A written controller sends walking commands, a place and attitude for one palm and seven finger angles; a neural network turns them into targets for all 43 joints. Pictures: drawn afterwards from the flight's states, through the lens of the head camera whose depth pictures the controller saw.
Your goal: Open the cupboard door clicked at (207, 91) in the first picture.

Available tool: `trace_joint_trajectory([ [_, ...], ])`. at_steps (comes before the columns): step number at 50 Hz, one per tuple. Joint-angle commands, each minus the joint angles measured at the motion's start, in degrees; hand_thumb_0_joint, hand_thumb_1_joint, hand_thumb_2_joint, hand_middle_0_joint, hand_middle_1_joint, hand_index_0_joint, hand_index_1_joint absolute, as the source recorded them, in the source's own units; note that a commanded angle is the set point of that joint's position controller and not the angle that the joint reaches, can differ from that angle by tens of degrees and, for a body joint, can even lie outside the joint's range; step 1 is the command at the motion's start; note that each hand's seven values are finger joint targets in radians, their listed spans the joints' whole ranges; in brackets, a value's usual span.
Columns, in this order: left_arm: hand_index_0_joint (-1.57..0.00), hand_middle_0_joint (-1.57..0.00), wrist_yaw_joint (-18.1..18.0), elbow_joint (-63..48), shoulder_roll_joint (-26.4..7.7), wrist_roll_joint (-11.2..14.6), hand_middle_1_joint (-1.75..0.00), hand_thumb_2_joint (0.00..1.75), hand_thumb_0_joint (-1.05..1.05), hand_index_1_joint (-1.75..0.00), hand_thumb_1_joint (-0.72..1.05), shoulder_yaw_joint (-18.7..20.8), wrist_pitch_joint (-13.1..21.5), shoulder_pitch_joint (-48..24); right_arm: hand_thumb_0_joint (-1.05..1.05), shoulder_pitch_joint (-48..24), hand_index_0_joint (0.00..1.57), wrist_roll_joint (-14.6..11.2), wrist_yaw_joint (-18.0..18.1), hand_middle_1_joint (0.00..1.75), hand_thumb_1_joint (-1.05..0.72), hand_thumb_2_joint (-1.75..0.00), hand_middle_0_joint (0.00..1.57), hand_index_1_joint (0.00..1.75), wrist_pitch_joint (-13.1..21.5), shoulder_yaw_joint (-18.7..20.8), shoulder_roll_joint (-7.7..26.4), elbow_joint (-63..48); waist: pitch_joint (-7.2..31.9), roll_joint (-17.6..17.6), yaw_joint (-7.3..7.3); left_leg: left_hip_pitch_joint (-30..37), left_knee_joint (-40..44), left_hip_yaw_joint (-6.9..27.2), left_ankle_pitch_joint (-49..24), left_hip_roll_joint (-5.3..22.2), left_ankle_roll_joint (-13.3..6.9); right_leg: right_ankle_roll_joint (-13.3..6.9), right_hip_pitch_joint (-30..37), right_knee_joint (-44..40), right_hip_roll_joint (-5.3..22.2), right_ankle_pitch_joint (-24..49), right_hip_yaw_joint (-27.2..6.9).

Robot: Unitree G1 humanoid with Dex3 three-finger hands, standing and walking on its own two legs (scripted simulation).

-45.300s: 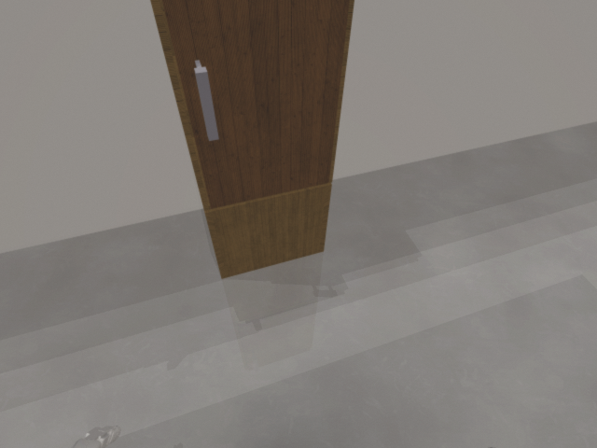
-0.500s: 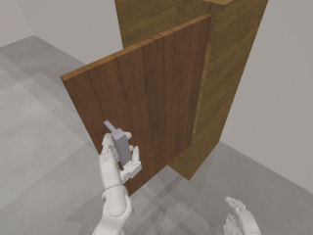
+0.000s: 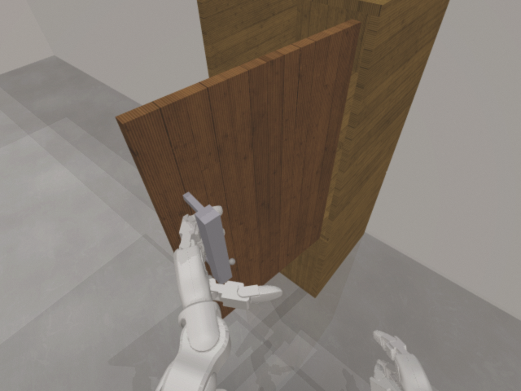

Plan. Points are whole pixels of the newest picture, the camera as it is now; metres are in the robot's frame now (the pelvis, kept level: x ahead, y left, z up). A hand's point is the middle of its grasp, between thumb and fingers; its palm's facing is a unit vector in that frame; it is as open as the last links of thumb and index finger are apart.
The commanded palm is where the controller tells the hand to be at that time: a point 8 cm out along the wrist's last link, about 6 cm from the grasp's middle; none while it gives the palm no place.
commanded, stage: open thumb and fingers to let go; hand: left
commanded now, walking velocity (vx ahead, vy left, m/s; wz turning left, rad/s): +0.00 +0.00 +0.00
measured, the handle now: (207, 240) +0.33 +0.10 +0.07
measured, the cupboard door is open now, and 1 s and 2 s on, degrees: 82 84 84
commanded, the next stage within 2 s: slide the hand sideways off the handle in 0.14 s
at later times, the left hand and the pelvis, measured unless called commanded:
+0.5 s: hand (229, 285) +0.25 +0.06 +0.08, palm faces -0.14 -0.99 +0.02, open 16.2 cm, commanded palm +0.24 +0.10 +0.07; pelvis -0.01 +0.02 +0.00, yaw -1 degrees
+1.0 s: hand (202, 304) +0.22 +0.09 +0.08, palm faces -0.07 -1.00 +0.02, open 15.9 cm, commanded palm +0.19 +0.16 +0.07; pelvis +0.01 +0.02 +0.00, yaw -2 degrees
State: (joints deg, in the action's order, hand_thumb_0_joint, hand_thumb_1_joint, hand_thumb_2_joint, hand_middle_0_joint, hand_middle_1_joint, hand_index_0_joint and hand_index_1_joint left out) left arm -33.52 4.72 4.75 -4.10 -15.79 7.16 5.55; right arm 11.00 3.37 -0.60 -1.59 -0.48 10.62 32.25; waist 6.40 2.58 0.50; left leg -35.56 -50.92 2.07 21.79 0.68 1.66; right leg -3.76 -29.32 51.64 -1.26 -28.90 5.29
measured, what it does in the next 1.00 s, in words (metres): stands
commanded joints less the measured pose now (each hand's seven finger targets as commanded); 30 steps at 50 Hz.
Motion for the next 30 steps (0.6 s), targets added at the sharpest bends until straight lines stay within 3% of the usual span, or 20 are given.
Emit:
trace_joint_trajectory([
  [1, -0.19, -0.19, -1.1, -12.6, 7.9, -1.1, -0.55, 0.30, 0.00, -0.55, -0.50, 0.0, 3.7, -14.1, 0.00, -7.4, 0.20, -0.2, 0.3, 0.30, -0.90, -0.90, 0.20, 0.30, 3.2, 1.4, 4.4, -9.3, 10.7, -5.5, 0.01, 10.2, 3.6, -0.5, -9.1, -1.3, -2.6, 2.6, -1.3, -11.5, 2.0, 16.3, -4.1],
  [6, -0.15, -0.15, -1.5, -11.3, 7.9, -0.9, -0.30, 0.30, 0.00, -0.30, -0.50, 0.5, 3.4, -15.0, 0.00, -7.7, 0.20, -0.2, 0.2, 0.30, -0.90, -0.90, 0.20, 0.30, 3.5, 1.4, 4.2, -9.1, 9.8, -6.3, -0.22, 10.1, 3.7, -0.5, -8.1, -1.3, -2.6, 2.5, -2.0, -12.3, 1.9, 13.3, -4.0],
  [12, -0.15, -0.15, -2.1, -10.4, 8.4, -0.9, -0.30, 0.30, 0.00, -0.30, -0.50, 0.7, 3.2, -17.8, 0.00, -8.1, 0.20, -0.2, -0.1, 0.30, -0.90, -0.90, 0.20, 0.30, 4.0, 1.3, 4.2, -8.6, 9.4, -6.0, -0.18, 9.7, 3.4, -0.5, -6.8, -1.3, -2.6, 2.2, -3.5, -12.5, 1.8, 9.5, -3.9],
  [13, -0.15, -0.15, 10.2, -11.2, 2.5, -6.1, -0.30, 0.30, 0.00, -0.30, -0.50, -11.8, 6.5, -16.6, 0.00, -3.6, 0.20, -0.9, -0.9, 0.30, -0.90, -0.90, 0.20, 0.30, 3.4, 1.2, 6.8, -7.3, 4.7, -9.5, 5.58, 9.8, 4.2, 0.1, -8.0, -1.4, -3.7, 2.6, -5.8, -11.3, 1.7, 16.1, -5.7],
  [14, -0.15, -0.15, 16.7, -14.3, -1.4, -3.5, -0.30, 0.30, 0.00, -0.30, -0.50, -7.2, 9.8, -18.5, 0.00, -3.1, 0.20, -1.5, -0.7, 0.30, -0.90, -0.90, 0.20, 0.30, 3.4, 1.8, 6.3, -9.0, 8.5, -7.5, 3.58, 9.0, 3.8, 0.0, -8.7, -1.5, -3.9, 2.5, -3.6, -9.8, 2.0, 19.2, -5.9],
  [15, -0.15, -0.15, 20.7, -14.8, -3.9, -2.5, -0.30, 0.30, 0.00, -0.30, -0.50, -6.3, 11.8, -19.0, 0.00, -2.8, 0.20, -1.7, -0.3, 0.30, -0.90, -0.90, 0.20, 0.30, 3.4, 1.9, 6.7, -9.4, 11.1, -6.4, 3.15, 9.3, 3.3, -0.1, -9.7, -1.7, -4.2, 2.4, -1.7, -8.8, 2.3, 21.9, -6.5],
  [16, -0.15, -0.15, 24.2, -16.9, -4.8, -1.4, -0.30, 0.30, 0.00, -0.30, -0.50, -6.2, 13.2, -19.6, 0.00, -3.2, 0.20, -1.9, 0.0, 0.30, -0.90, -0.90, 0.20, 0.30, 3.7, 1.8, 6.4, -10.0, 13.2, -3.1, 2.65, 10.8, 3.2, -0.5, -10.0, -1.7, -4.2, 2.4, -1.4, -8.6, 2.5, 22.6, -6.6],
  [17, -0.15, -0.15, 27.7, -16.9, -5.1, 0.3, -0.30, 0.30, 0.00, -0.30, -0.50, -6.0, 14.3, -19.0, 0.00, -2.4, 0.20, -2.2, 0.2, 0.30, -0.90, -0.90, 0.20, 0.30, 4.1, 1.6, 6.3, -10.3, 14.0, -3.0, 3.12, 11.8, 3.1, -0.5, -10.0, -1.8, -4.2, 2.4, -1.3, -8.6, 2.4, 22.5, -6.3],
  [19, -0.15, -0.15, 31.0, -16.4, -3.2, 5.4, -0.30, 0.30, 0.00, -0.30, -0.50, -4.6, 14.1, -13.9, 0.00, -2.8, 0.20, -3.2, 0.7, 0.30, -0.90, -0.90, 0.20, 0.30, 4.8, 1.2, 5.9, -12.1, 13.3, -2.9, 2.08, 12.4, 4.1, -0.6, -7.6, -1.5, -3.9, 2.4, -1.2, -10.2, 1.7, 18.1, -5.5],
  [21, -0.15, -0.15, 30.7, -14.8, -1.2, 9.8, -0.30, 0.30, 0.00, -0.30, -0.50, -2.8, 12.3, -12.7, 0.00, -3.8, 0.20, -3.9, 1.1, 0.30, -0.90, -0.90, 0.20, 0.30, 5.4, 0.7, 6.1, -12.7, 9.7, -5.4, 1.84, 11.7, 5.7, -0.3, -3.5, -1.2, -3.4, 2.6, -2.4, -12.4, 1.1, 10.7, -4.6],
  [23, -0.15, -0.15, 28.4, -14.5, -2.1, 11.4, -0.30, 0.30, 0.00, -0.30, -0.50, 0.2, 10.8, -10.1, 0.00, -4.2, 0.20, -4.0, 1.3, 0.30, -0.90, -0.90, 0.20, 0.30, 5.7, 0.6, 6.5, -13.1, 7.6, -8.1, 0.94, 10.9, 6.8, -0.2, -1.7, -1.2, -3.2, 2.9, -2.4, -13.7, 0.9, 7.3, -4.5],
  [25, -0.15, -0.15, 25.4, -15.4, -4.3, 9.7, -0.30, 0.30, 0.00, -0.30, -0.50, 2.3, 10.5, -8.5, 0.00, -4.1, 0.20, -3.6, 1.0, 0.30, -0.90, -0.90, 0.20, 0.30, 5.8, 0.7, 6.9, -13.4, 7.5, -8.3, -0.05, 10.7, 7.4, 0.0, -2.2, -1.2, -3.2, 2.6, -2.3, -12.8, 0.8, 7.1, -3.9],
  [27, -0.15, -0.15, 23.2, -17.5, -3.9, 6.5, -0.30, 0.30, 0.00, -0.30, -0.50, 1.3, 11.1, -4.9, 0.00, -3.1, 0.20, -3.2, 0.1, 0.30, -0.90, -0.90, 0.20, 0.30, 5.8, 1.0, 6.6, -14.2, 8.2, -5.6, -0.43, 11.2, 7.1, -0.3, -5.0, -0.9, -3.2, 2.2, -2.9, -10.2, 0.7, 10.7, -3.0],
  [29, -0.15, -0.15, 22.1, -18.2, -3.5, 4.0, -0.30, 0.30, 0.00, -0.30, -0.50, 0.3, 11.5, -0.2, 0.00, -2.3, 0.20, -2.8, -0.8, 0.30, -0.90, -0.90, 0.20, 0.30, 5.5, 1.1, 6.5, -15.1, 7.8, -5.3, -0.59, 10.5, 6.6, -0.5, -6.2, -0.7, -3.2, 2.0, -3.5, -9.0, 0.7, 12.4, -2.7],
  [30, -0.15, -0.15, 21.9, -18.7, -5.1, 3.5, -0.30, 0.30, 0.00, -0.30, -0.50, 1.3, 11.5, 1.0, 0.00, -2.3, 0.20, -2.7, -1.0, 0.30, -0.90, -0.90, 0.20, 0.30, 5.2, 1.2, 6.8, -15.4, 8.1, -5.5, -0.95, 9.9, 6.4, -0.6, -6.6, -0.8, -3.2, 1.9, -2.7, -8.9, 0.7, 12.8, -3.0],
])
